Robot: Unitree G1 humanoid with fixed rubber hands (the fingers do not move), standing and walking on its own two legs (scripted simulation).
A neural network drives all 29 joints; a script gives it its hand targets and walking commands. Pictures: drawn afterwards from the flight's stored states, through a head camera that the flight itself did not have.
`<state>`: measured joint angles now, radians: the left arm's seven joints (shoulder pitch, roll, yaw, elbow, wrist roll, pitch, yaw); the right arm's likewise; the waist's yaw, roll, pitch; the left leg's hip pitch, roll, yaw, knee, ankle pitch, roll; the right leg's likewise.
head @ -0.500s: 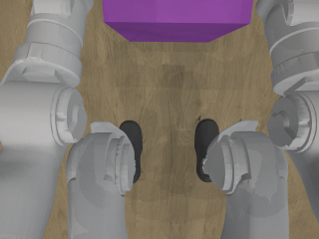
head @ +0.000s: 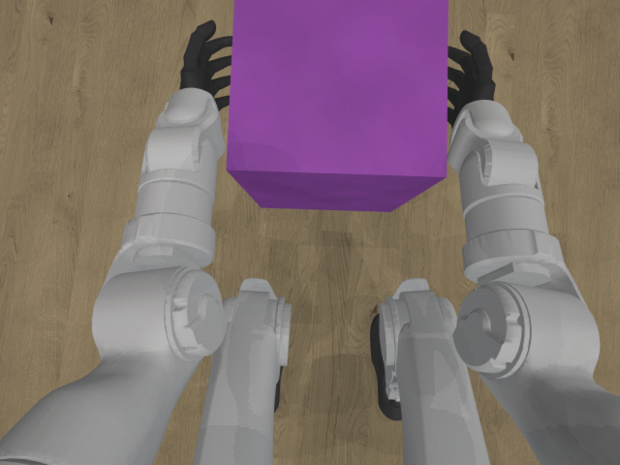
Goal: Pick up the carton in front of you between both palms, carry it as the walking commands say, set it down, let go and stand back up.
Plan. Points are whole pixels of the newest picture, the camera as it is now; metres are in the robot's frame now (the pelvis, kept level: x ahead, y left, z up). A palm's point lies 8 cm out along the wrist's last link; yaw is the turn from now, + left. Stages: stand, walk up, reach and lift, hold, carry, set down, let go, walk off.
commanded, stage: reach and lift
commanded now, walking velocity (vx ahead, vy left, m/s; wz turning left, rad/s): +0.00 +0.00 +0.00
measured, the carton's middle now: (332, 120) +0.53 +0.00 -0.14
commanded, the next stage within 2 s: none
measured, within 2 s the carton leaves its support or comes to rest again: neither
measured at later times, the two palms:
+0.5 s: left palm (146, 63) +0.49 +0.15 +0.07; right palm (555, 71) +0.48 -0.15 +0.07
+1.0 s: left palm out of the picture +0.43 +0.15 +0.23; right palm out of the picture +0.43 -0.15 +0.23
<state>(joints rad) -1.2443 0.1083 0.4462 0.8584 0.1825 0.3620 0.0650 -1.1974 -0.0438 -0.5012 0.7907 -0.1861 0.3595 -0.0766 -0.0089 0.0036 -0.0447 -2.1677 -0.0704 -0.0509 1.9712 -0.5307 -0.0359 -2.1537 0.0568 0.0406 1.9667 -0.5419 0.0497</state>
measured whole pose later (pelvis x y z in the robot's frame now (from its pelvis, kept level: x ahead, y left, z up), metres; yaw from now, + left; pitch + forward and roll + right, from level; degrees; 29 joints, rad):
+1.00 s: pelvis +0.06 +0.00 +0.25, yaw +0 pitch +24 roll +0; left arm -0.56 -0.12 0.39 0.57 0.23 0.38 0.03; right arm -0.55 0.13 -0.39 0.55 -0.23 0.39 -0.02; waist -0.01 0.00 -0.19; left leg -1.11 -0.04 -0.06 1.09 -0.41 -0.01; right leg -1.10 0.04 0.06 1.09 -0.41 0.02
